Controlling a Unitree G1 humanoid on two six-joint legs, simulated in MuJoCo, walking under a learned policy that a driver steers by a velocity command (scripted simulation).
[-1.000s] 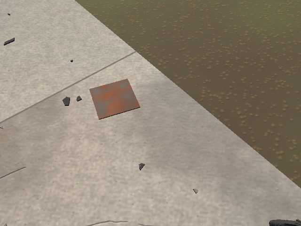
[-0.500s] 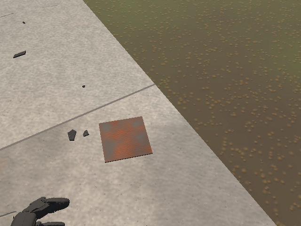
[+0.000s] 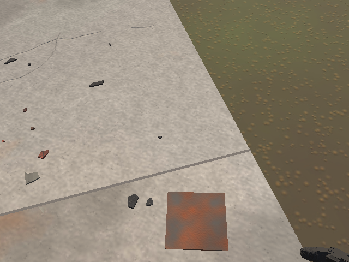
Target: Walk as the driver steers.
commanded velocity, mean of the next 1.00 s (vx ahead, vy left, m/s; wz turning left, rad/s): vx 0.27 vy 0.00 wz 0.51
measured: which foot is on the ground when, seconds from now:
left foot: up 0.00-0.10, down 0.12-0.56, up 0.58-0.98, down 1.00-1.00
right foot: down 0.00-0.14, up 0.16-0.54, down 0.56-1.00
